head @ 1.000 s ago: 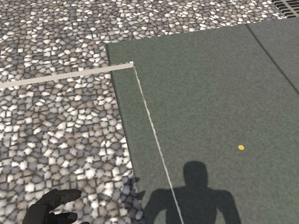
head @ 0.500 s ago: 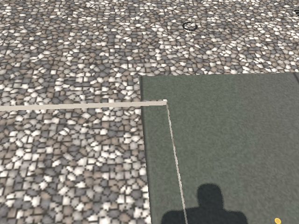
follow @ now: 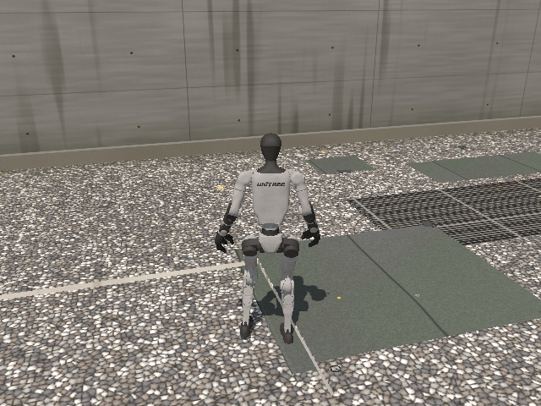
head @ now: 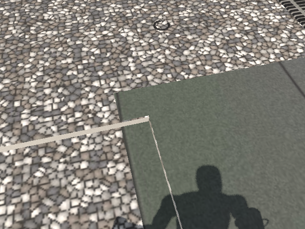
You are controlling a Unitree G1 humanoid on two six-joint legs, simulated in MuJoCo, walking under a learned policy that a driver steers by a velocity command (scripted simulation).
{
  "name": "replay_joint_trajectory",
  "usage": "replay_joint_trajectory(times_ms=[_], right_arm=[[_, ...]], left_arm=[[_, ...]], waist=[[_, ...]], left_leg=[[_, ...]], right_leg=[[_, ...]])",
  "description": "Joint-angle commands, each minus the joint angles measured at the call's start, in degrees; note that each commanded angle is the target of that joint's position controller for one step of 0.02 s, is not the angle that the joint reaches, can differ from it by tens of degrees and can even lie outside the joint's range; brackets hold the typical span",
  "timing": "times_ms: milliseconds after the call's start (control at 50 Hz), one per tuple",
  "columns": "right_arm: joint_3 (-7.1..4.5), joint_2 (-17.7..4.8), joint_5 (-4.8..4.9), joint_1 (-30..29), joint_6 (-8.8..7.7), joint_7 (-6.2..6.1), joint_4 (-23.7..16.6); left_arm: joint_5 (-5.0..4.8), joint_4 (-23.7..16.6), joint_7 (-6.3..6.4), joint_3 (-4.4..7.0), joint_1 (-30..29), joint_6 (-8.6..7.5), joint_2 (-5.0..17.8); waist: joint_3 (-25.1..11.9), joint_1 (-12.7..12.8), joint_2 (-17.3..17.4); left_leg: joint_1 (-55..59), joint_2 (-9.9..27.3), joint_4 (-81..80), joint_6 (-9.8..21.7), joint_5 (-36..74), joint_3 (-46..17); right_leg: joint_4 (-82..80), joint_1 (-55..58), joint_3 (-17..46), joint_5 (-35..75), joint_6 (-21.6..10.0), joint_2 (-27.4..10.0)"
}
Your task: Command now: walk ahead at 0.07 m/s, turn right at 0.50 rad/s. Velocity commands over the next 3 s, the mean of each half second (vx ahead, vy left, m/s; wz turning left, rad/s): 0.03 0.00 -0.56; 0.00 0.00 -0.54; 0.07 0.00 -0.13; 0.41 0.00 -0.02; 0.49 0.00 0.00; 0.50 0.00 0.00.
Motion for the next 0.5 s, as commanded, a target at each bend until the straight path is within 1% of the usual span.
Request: replay_joint_trajectory(times_ms=[20,40,60,80,100,120,140,160,180,200,220,240,260,280,320,360,380,420,460,480,500], right_arm=[[-1.86,-5.21,0.15,3.32,-0.58,0.35,-3.25],[-2.12,-5.24,0.20,4.98,-1.15,0.63,-3.00],[-2.42,-5.41,0.17,6.40,-1.78,0.78,-2.66],[-3.31,-8.93,-0.62,8.26,-2.09,0.43,-2.91],[-4.39,-14.30,-2.19,6.31,-1.47,0.23,-3.66],[-3.75,-11.56,-3.25,4.91,-1.81,0.45,-5.03],[-2.78,-8.22,-2.95,1.76,-2.09,0.45,-6.16],[-2.38,-6.51,-1.89,-1.15,-2.05,0.42,-6.61],[-2.05,-5.43,-0.95,-2.65,-1.87,0.17,-6.92],[-1.77,-5.04,-0.74,-2.72,-1.62,-0.19,-6.84],[-1.67,-4.93,-0.93,-2.18,-1.31,-0.54,-6.69],[-1.65,-4.82,-1.13,-1.05,-1.02,-0.91,-6.43],[-1.73,-4.86,-1.22,0.42,-0.78,-1.27,-6.13],[-1.96,-5.30,-1.18,1.84,-0.58,-1.54,-5.78],[-2.57,-6.73,-1.01,2.65,-0.27,-1.64,-5.62],[-3.23,-8.23,-0.69,1.63,-0.05,-1.24,-5.85],[-3.52,-8.86,-0.53,0.90,0.09,-0.86,-5.95],[-3.90,-9.53,-0.01,0.85,0.20,-0.17,-5.74],[-4.20,-10.07,0.94,0.28,0.16,0.26,-5.45],[-4.28,-10.05,1.60,-0.56,0.26,0.36,-5.26],[-4.11,-8.84,2.04,0.77,0.29,0.51,-4.29]], left_arm=[[-0.20,-4.90,0.77,2.03,-4.05,0.23,8.44],[-0.38,-5.30,0.87,1.87,-4.99,0.42,8.06],[-0.64,-5.41,0.99,1.51,-4.68,0.52,6.84],[-0.26,-5.16,0.94,0.76,-1.58,0.52,4.17],[-0.45,-6.78,0.96,0.34,1.99,0.19,1.90],[-0.11,-5.99,1.06,1.77,3.80,-0.34,6.90],[-0.94,-4.78,1.12,3.14,4.06,0.05,10.19],[-0.99,-3.61,1.46,3.56,4.39,0.90,10.11],[-0.74,-3.14,1.77,3.64,4.67,1.67,9.34],[-0.77,-3.37,1.67,3.40,4.40,2.15,7.85],[-1.02,-4.13,1.48,3.18,3.66,2.30,6.92],[-1.32,-5.08,1.32,2.94,2.38,2.26,6.09],[-1.47,-6.08,1.22,2.69,0.79,2.14,5.46],[-1.40,-7.01,1.06,2.43,-0.61,2.01,4.92],[-1.05,-8.19,0.49,2.01,-1.68,1.84,4.21],[-0.93,-8.99,-0.22,1.49,-2.25,1.84,3.37],[-0.90,-9.03,-0.46,1.33,-1.91,2.02,3.25],[-0.92,-9.26,-1.01,1.61,-1.42,2.36,4.18],[-0.96,-9.10,-1.63,1.92,-0.06,2.71,4.41],[-0.91,-8.26,-1.87,2.08,2.15,2.76,4.08],[-0.77,-7.07,-1.74,2.47,4.54,2.71,4.46]], waist=[[-6.88,-2.75,-10.08],[-6.81,-4.10,-9.92],[-6.36,-4.98,-9.26],[-7.44,-4.24,-2.40],[-6.83,-0.36,15.56],[-8.03,-1.23,15.27],[-6.64,-0.37,9.79],[-5.42,0.42,6.60],[-4.89,0.31,6.32],[-4.43,-0.19,7.05],[-4.21,-0.66,7.57],[-4.42,-1.48,8.19],[-4.88,-2.57,8.42],[-5.57,-3.57,8.45],[-7.40,-4.33,8.44],[-7.98,-4.46,8.78],[-8.03,-4.29,9.53],[-8.16,-4.23,9.88],[-8.11,-3.12,9.54],[-8.18,-1.56,8.94],[-8.34,-0.74,6.98]], left_leg=[[11.94,-1.99,-5.46,0.70,1.27,1.39],[14.70,-2.06,-11.28,1.35,3.82,1.70],[18.24,-1.41,-17.75,2.33,7.20,1.80],[22.68,7.66,-23.19,5.35,8.93,-5.71],[24.18,20.58,-26.76,14.06,17.38,-21.37],[20.78,23.84,-28.42,19.72,17.70,-27.55],[18.61,20.98,-27.53,19.11,15.91,-21.00],[17.62,17.04,-26.63,16.61,13.31,-14.20],[17.77,14.83,-26.36,15.21,11.79,-10.02],[17.35,13.48,-26.38,15.17,13.32,-6.77],[17.20,12.24,-26.67,15.36,14.30,-3.66],[18.96,11.97,-26.63,15.92,15.18,-2.00],[21.67,12.54,-26.39,16.71,16.58,-1.39],[24.29,13.61,-26.13,17.49,18.25,-1.34],[27.38,15.96,-25.26,18.50,21.52,-1.18],[26.09,16.69,-25.04,18.60,22.91,0.92],[24.61,16.90,-24.86,18.53,24.24,2.12],[24.03,17.60,-24.06,18.52,26.03,3.15],[23.78,18.26,-22.00,17.46,26.40,4.00],[22.45,17.59,-19.65,15.83,25.55,5.62],[19.56,15.79,-15.99,12.77,21.45,8.08]], right_leg=[[-6.10,-3.19,14.83,-0.16,-9.28,-12.29],[-3.86,-2.83,16.26,-0.46,-7.99,-11.53],[-0.72,-3.29,16.64,-1.23,-6.04,-9.58],[8.51,-6.08,12.89,-10.30,-2.60,-5.73],[21.71,-15.92,1.40,-26.23,0.89,3.85],[35.26,-16.20,2.36,-28.32,2.88,0.53],[41.59,-15.86,2.69,-24.11,3.42,-0.99],[43.99,-15.95,1.68,-20.39,4.35,-1.97],[46.07,-16.59,0.98,-17.19,5.25,-2.53],[48.07,-16.36,0.03,-15.26,6.20,-2.71],[47.71,-15.95,-1.59,-13.62,6.83,-2.79],[45.45,-16.44,-2.66,-12.63,7.34,-3.13],[42.30,-17.25,-3.12,-12.31,7.80,-3.73],[39.26,-17.56,-3.25,-12.62,8.17,-4.48],[34.30,-15.90,-3.67,-14.35,8.28,-6.13],[28.02,-11.20,-5.42,-15.68,7.54,-7.14],[25.32,-8.18,-6.80,-16.28,6.97,-7.09],[20.19,-4.67,-8.59,-15.39,5.76,-6.69],[13.06,-1.20,-9.77,-12.31,3.76,-6.33],[6.21,2.57,-10.99,-7.17,2.17,-5.49],[-0.35,7.85,-11.21,-1.15,0.34,-3.77]])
